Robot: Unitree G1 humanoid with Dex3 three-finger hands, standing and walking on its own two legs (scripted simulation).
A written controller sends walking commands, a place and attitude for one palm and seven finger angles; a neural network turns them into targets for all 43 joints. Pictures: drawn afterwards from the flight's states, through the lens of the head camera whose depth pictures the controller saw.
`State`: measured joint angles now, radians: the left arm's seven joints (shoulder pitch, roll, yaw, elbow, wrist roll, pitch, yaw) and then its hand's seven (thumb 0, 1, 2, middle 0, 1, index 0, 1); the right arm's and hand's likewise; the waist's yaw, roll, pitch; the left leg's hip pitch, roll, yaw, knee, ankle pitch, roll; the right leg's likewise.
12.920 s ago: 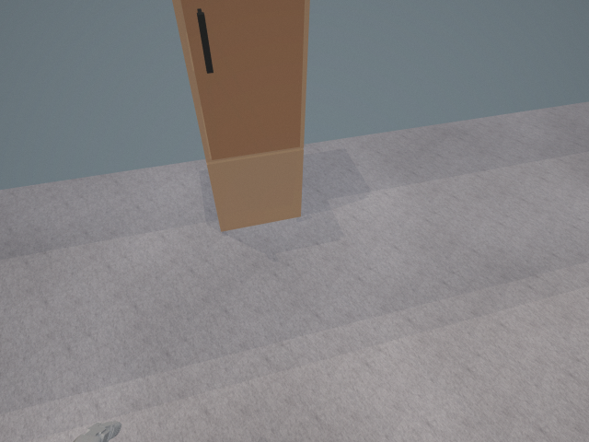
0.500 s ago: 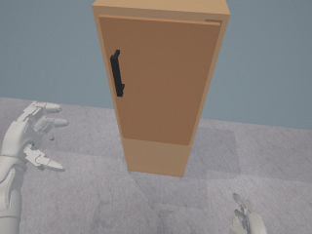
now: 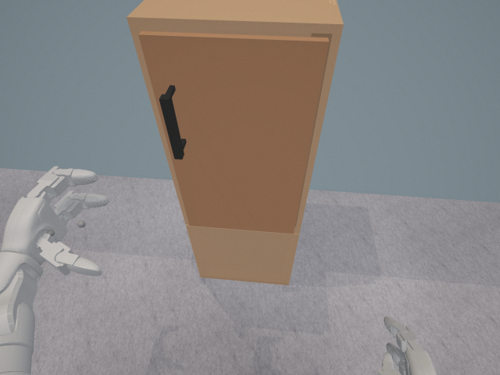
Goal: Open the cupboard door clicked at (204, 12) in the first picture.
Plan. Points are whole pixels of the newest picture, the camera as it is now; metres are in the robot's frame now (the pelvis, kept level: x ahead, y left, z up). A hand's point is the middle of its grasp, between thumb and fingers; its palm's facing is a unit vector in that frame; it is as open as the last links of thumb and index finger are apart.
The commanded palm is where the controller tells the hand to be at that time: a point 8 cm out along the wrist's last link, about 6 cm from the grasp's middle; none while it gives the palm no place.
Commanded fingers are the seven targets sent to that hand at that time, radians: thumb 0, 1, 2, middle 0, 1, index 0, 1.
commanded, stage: raise the hand with hooked fingers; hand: left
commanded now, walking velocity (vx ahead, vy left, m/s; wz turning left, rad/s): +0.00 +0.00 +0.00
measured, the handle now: (175, 123) +0.57 +0.20 +0.09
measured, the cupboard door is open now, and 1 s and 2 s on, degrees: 0 0 0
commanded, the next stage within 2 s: move the hooked fingers beside the handle in 0.02 s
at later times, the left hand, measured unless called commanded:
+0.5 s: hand (102, 193) +0.35 +0.27 +0.11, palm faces +0.00 -1.00 -0.03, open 14.0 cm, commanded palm +0.33 +0.32 +0.11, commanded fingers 0.00 -0.50 0.30 -0.30 -1.20 -0.30 -1.20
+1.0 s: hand (114, 165) +0.42 +0.28 +0.11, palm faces -0.02 -1.00 +0.00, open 14.0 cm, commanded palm +0.40 +0.33 +0.10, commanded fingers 0.00 -0.50 0.30 -0.30 -1.20 -0.30 -1.20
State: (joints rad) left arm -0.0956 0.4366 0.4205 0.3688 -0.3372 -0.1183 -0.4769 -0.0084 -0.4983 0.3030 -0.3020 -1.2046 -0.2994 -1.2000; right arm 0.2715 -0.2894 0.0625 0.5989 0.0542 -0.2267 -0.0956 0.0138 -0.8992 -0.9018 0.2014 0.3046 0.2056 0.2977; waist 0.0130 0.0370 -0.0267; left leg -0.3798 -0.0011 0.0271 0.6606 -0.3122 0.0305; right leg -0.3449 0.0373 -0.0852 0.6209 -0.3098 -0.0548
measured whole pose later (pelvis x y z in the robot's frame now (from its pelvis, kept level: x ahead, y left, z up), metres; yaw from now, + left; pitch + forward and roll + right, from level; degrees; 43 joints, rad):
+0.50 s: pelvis +0.00 -0.01 -0.01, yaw +0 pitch +5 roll -1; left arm -0.37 0.51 0.42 0.68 -0.30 -0.16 -0.50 -0.01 -0.50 0.30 -0.30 -1.20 -0.30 -1.20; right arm 0.28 -0.30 0.06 0.62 0.06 -0.20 -0.10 0.01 -0.90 -0.90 0.20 0.30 0.21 0.30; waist -0.02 0.02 -0.03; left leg -0.47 0.01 0.03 0.71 -0.32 0.02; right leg -0.43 0.05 -0.09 0.67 -0.32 -0.06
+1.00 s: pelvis +0.01 +0.01 -0.01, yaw -1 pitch +9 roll -2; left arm -0.58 0.56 0.44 0.90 -0.24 -0.22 -0.49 -0.01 -0.50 0.30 -0.30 -1.20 -0.30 -1.20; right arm 0.36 -0.30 0.06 0.61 0.04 -0.12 -0.07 0.01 -0.90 -0.90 0.20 0.30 0.21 0.30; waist -0.07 0.01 -0.06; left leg -0.55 0.00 0.05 0.74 -0.35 0.05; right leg -0.52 0.04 -0.07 0.69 -0.33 -0.04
